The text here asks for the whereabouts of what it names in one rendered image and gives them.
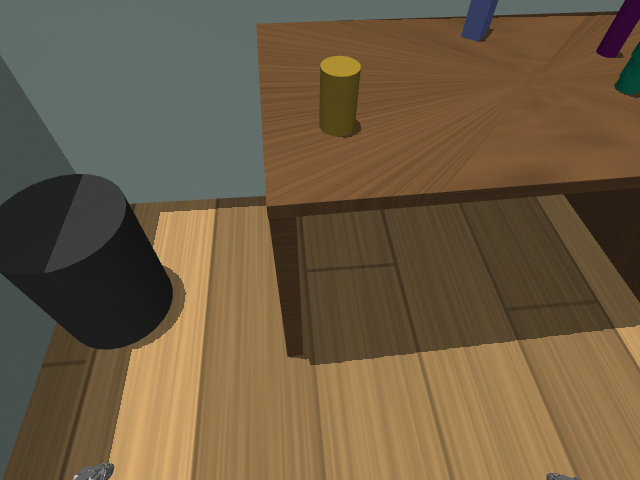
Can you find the desk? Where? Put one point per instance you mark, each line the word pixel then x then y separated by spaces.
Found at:
pixel 530 110

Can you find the left robot hand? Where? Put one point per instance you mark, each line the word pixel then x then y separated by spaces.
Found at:
pixel 98 472

